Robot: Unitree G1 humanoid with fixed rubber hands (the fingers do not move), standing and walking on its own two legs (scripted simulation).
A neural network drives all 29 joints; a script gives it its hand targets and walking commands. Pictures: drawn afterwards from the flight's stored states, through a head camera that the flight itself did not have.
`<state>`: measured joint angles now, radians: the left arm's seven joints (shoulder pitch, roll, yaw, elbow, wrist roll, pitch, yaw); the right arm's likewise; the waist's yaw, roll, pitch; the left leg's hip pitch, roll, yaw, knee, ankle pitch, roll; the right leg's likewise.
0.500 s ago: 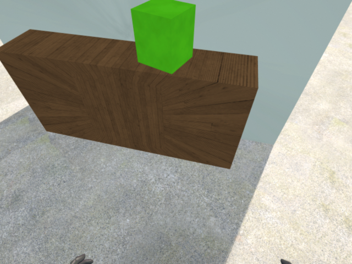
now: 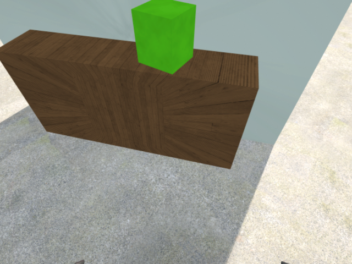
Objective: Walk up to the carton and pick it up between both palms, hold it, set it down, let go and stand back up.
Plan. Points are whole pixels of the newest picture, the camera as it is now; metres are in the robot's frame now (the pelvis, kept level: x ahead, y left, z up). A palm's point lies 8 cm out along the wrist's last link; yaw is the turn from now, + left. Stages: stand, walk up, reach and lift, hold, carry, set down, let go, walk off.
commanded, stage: stand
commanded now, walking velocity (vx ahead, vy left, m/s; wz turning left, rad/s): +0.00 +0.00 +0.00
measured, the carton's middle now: (165, 35) +1.10 +0.07 +0.02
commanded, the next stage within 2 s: none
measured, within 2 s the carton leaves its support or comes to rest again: neither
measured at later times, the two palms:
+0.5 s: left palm out of the picture +0.09 +0.26 -0.10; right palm out of the picture +0.09 -0.26 -0.10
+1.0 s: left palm out of the picture +0.09 +0.25 -0.10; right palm out of the picture +0.08 -0.26 -0.10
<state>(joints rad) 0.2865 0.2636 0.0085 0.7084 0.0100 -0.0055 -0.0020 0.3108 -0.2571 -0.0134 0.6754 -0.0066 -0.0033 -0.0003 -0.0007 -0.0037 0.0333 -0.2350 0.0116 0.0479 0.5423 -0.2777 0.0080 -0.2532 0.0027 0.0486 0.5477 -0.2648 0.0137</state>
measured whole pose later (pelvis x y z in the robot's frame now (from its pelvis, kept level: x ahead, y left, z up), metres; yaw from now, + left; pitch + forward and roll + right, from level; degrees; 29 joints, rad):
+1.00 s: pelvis +0.00 +0.00 +0.00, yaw -1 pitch -2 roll +0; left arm 0.30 0.26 0.00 0.74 0.01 0.00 0.01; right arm 0.32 -0.27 -0.01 0.70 -0.01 0.00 0.00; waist 0.00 0.00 0.04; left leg -0.21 0.02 0.06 0.52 -0.27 0.00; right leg -0.24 0.01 0.06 0.53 -0.26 0.01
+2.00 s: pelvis +0.00 +0.00 +0.00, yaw -1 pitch -2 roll +0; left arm 0.29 0.27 0.00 0.78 0.01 0.00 0.01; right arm 0.33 -0.26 -0.01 0.75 0.00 0.00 -0.01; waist 0.00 0.00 0.03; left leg -0.21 0.02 0.06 0.50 -0.27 0.01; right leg -0.23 0.01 0.07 0.51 -0.25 0.01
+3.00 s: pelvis +0.01 +0.00 +0.01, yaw -1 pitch -2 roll +0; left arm 0.30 0.26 -0.01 0.86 0.00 0.00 0.02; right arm 0.33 -0.25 -0.01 0.82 0.00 0.00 -0.02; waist 0.00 -0.01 0.03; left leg -0.18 0.01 0.07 0.47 -0.25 0.01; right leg -0.21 0.00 0.07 0.48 -0.24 0.02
